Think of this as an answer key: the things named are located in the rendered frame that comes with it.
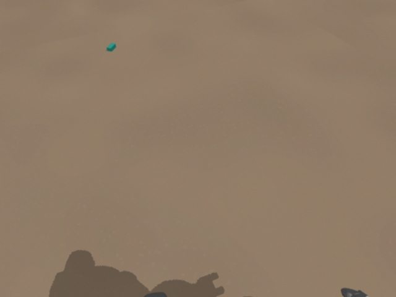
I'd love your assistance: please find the small box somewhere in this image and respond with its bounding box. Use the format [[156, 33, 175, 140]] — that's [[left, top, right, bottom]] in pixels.
[[106, 43, 116, 51]]

